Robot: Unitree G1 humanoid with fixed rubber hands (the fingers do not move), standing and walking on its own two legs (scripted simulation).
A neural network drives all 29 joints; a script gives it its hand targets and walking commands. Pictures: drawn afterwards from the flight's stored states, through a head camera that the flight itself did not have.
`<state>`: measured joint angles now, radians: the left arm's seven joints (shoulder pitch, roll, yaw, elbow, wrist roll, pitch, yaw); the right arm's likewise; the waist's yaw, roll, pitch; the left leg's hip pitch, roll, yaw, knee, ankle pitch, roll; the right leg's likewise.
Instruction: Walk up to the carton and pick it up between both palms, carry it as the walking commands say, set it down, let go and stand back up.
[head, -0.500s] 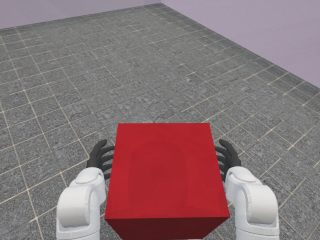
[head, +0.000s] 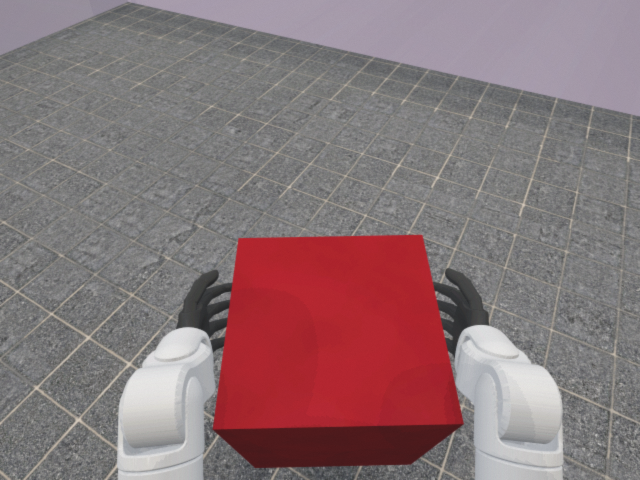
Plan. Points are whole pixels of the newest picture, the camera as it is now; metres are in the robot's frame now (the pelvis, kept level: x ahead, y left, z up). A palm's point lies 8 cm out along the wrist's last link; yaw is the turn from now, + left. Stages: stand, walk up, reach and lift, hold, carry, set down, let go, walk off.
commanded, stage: carry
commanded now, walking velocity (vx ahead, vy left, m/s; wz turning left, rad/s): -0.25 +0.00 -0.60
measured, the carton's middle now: (331, 361) +0.27 -0.01 +0.01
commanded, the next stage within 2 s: none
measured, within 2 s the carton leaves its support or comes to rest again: neither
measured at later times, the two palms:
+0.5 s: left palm out of the picture +0.11 +0.09 +0.09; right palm out of the picture +0.03 -0.19 +0.10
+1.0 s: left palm out of the picture -0.06 +0.07 +0.07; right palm out of the picture -0.22 -0.19 +0.09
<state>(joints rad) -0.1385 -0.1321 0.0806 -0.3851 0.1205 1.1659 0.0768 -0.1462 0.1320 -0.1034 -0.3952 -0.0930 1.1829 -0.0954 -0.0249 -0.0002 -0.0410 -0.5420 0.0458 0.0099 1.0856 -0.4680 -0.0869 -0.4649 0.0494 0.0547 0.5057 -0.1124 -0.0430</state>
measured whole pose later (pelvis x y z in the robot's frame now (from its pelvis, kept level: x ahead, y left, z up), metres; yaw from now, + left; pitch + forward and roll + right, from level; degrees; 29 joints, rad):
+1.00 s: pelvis -0.37 +0.08 +0.00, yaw -33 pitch +4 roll +1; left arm -0.14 -0.13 0.10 -0.40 0.13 1.19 0.08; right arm -0.17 0.14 -0.09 -0.34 -0.09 1.17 -0.09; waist 0.01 -0.08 -0.05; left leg -0.30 -0.03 0.07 0.54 -0.33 0.01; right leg -0.56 0.06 0.11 0.49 -0.10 0.02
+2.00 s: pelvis -0.63 +0.31 +0.01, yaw -65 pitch +4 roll -4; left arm -0.16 -0.13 0.10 -0.37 0.12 1.23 0.09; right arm -0.15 0.13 -0.10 -0.35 -0.11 1.20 -0.08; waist 0.02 0.00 -0.11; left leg -0.37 0.12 0.10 0.55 -0.25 0.01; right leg -0.46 0.01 -0.04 0.85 -0.43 0.04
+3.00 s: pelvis -0.68 +0.36 -0.01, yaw -61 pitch +3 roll -1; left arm -0.17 -0.13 0.09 -0.33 0.13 1.21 0.09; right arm -0.16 0.13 -0.11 -0.33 -0.12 1.20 -0.07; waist -0.01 0.00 -0.07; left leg -0.51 0.05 0.05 0.59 -0.13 0.00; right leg -0.39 -0.08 -0.14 0.65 -0.31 0.02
